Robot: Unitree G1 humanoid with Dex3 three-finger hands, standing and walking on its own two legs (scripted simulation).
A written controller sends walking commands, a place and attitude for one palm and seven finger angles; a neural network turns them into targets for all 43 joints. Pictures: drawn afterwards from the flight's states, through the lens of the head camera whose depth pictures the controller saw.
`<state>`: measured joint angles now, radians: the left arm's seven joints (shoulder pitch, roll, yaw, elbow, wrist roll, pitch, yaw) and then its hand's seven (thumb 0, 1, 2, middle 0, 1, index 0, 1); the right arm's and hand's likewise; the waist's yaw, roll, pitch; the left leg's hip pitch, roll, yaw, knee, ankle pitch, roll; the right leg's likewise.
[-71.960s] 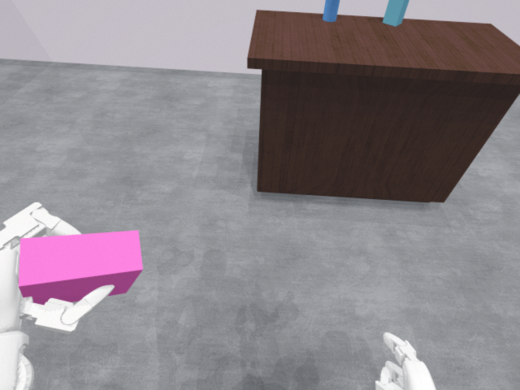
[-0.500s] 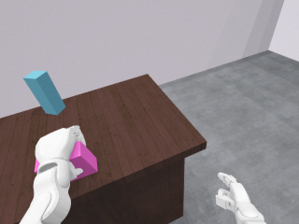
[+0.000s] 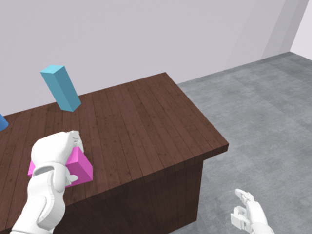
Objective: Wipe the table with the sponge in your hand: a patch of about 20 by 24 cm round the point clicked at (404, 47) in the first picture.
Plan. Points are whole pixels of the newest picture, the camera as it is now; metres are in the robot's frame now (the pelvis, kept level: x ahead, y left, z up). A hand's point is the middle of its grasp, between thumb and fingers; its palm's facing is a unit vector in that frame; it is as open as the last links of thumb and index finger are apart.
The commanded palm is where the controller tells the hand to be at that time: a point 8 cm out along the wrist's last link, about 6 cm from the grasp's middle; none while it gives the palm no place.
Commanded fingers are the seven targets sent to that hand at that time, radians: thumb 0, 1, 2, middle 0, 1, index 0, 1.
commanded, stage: wipe forward along the middle lane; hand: left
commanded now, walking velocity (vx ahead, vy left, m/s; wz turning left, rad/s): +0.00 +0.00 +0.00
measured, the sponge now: (66, 173) +0.23 +0.29 +0.06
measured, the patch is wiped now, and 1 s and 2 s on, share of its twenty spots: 1.00 1.00 1.00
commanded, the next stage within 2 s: slide back across to the first lane in 1.48 s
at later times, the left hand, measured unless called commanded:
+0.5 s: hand (65, 144) +0.29 +0.31 +0.10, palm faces +0.05 -0.07 -1.00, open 9.0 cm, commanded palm +0.27 +0.30 +0.13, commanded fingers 0.00 0.10 1.30 -1.20 -1.60 -1.20 -1.60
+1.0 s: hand (67, 132) +0.34 +0.33 +0.10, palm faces -0.04 -0.04 -1.00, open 9.0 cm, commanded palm +0.32 +0.33 +0.13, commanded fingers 0.00 0.10 1.30 -1.20 -1.60 -1.20 -1.60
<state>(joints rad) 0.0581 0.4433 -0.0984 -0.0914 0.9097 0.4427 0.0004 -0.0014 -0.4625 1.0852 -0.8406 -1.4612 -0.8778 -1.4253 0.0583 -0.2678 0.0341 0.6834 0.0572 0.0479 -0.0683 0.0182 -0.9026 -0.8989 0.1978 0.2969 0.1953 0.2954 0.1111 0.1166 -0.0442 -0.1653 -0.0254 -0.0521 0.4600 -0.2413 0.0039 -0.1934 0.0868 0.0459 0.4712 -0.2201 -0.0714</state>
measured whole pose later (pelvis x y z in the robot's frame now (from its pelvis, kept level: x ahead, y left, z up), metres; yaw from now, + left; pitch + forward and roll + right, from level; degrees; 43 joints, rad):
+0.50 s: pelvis +0.00 +0.02 +0.00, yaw +1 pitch -1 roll +0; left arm -0.19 0.44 -0.12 0.16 0.95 0.47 -0.01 -0.01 -0.48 1.09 -0.86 -1.45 -0.89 -1.42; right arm 0.05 -0.28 0.04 0.69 0.07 0.08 -0.06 0.02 -0.90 -0.90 0.20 0.30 0.20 0.30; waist 0.09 0.09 -0.06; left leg -0.21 -0.05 -0.06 0.46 -0.24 0.02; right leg -0.23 0.06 0.04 0.46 -0.22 -0.05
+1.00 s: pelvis +0.01 +0.01 +0.00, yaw +1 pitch +2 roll +0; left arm -0.40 0.51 -0.06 0.47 0.94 0.34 -0.02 -0.01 -0.49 1.10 -0.86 -1.45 -0.90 -1.42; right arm 0.13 -0.29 0.03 0.70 0.08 0.09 -0.08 0.02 -0.90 -0.90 0.20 0.30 0.20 0.30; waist 0.06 0.08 -0.06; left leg -0.28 -0.03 -0.07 0.49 -0.24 0.01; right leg -0.29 0.08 0.02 0.47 -0.22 -0.06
